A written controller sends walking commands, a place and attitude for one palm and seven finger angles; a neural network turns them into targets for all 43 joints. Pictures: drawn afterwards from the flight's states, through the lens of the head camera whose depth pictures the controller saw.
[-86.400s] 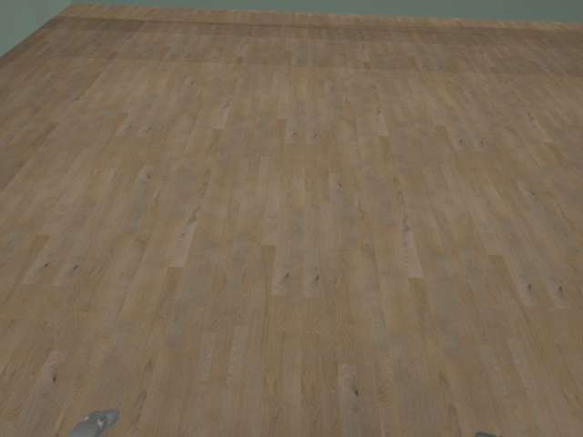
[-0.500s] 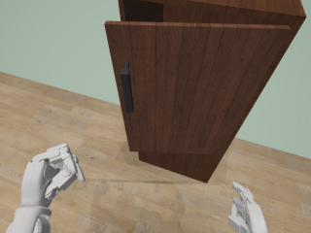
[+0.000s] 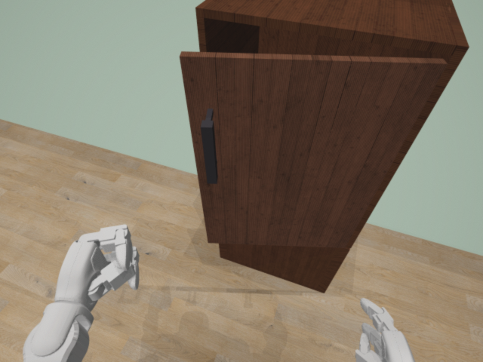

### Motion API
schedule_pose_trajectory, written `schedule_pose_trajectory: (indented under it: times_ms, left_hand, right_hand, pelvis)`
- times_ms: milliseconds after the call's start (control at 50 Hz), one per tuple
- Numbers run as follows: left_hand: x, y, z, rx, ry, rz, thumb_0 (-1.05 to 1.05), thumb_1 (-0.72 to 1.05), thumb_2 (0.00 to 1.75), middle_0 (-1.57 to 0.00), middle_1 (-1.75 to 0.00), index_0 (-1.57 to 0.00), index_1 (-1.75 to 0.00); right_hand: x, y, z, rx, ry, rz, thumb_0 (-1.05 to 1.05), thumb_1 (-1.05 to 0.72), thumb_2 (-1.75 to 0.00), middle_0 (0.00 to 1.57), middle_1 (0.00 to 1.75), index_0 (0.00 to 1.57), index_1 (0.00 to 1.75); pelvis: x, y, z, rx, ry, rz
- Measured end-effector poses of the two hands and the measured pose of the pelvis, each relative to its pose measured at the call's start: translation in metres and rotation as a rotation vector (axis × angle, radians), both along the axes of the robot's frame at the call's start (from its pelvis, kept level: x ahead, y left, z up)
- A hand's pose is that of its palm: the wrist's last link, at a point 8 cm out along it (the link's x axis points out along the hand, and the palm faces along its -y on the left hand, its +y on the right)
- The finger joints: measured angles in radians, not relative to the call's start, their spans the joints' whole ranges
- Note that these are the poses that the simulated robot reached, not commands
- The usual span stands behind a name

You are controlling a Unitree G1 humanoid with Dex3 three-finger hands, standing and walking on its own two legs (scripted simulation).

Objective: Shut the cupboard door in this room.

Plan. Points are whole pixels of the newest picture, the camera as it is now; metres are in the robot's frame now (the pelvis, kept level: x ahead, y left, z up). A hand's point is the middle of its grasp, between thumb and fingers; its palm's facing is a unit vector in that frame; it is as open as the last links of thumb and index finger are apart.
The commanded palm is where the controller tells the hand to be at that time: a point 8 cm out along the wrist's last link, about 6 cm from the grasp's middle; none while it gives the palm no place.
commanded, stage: raise the hand and make a fist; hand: left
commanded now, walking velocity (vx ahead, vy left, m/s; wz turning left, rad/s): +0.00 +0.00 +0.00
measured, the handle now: (211, 147) +0.48 +0.11 +0.09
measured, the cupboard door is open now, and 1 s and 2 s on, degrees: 18 18 18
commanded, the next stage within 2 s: bring the fist close to the handle in 0.16 s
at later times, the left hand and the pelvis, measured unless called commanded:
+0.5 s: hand (151, 243) +0.26 +0.16 +0.11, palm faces +0.07 -1.00 -0.03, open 3.1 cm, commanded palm +0.24 +0.20 +0.10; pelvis -0.01 -0.03 +0.00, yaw +2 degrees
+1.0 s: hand (205, 205) +0.34 +0.09 +0.09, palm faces +0.02 -1.00 +0.00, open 3.1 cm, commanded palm +0.32 +0.15 +0.10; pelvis +0.00 -0.04 +0.00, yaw +0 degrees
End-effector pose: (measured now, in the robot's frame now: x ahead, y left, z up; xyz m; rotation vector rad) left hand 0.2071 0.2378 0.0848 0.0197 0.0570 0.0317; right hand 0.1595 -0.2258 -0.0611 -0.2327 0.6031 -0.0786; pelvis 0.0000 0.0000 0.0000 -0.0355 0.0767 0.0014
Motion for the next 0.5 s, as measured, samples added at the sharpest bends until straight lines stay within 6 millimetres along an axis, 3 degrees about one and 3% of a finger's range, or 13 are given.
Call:
schedule_pose_trajectory:
  times_ms: [160,340,500]
  left_hand:
    - [-0.007,0.004,0.021,0.026,-0.148,0.069,0.02,0.90,0.90,-1.30,-1.50,-1.30,-1.50]
    - [-0.009,-0.015,0.005,0.021,-0.024,0.016,0.02,0.90,0.90,-1.30,-1.50,-1.30,-1.50]
    - [0.025,-0.029,0.020,0.014,-0.147,0.038,0.02,0.90,0.90,-1.31,-1.50,-1.30,-1.50]
  right_hand:
    - [-0.002,-0.006,0.000,-0.010,-0.006,0.022,0.02,-0.91,-0.89,0.21,0.30,0.20,0.30]
    - [0.000,-0.010,-0.002,0.016,-0.021,0.012,0.02,-0.91,-0.89,0.21,0.30,0.20,0.30]
    - [0.000,-0.018,-0.010,0.014,0.001,0.035,0.01,-0.91,-0.89,0.21,0.30,0.20,0.30]
  pelvis:
    - [-0.005,-0.006,-0.001,-0.001,-0.009,0.010]
    - [-0.008,-0.014,-0.001,0.008,-0.012,0.009]
    - [-0.013,-0.026,-0.003,0.014,-0.005,0.025]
